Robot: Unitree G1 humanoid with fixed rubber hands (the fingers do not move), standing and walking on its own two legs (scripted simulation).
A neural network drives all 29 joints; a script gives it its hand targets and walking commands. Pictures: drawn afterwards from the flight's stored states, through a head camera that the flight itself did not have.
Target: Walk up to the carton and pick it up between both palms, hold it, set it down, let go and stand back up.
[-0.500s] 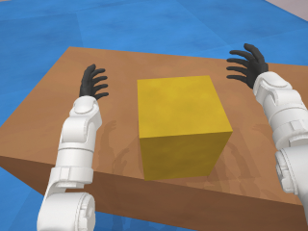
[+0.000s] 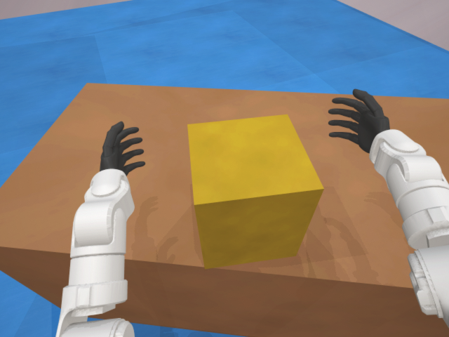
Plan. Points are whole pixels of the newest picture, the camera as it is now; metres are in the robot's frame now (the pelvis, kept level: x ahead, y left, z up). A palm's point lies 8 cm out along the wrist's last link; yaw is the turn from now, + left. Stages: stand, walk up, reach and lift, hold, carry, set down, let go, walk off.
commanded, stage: set down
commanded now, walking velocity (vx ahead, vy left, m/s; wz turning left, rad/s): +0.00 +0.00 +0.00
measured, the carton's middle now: (244, 194) +0.42 +0.01 +0.00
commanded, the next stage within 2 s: none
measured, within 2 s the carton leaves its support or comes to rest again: neither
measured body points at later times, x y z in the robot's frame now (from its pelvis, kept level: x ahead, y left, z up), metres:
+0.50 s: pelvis -0.01 +0.00 +0.00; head -0.01 +0.00 +0.45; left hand +0.29 +0.21 +0.10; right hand +0.36 -0.23 +0.09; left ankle +0.03 +0.15 -0.75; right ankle +0.00 -0.09 -0.75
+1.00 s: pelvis +0.01 +0.00 +0.00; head +0.00 +0.01 +0.45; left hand +0.27 +0.19 +0.05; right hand +0.31 -0.24 +0.05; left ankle +0.03 +0.15 -0.75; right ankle +0.00 -0.09 -0.75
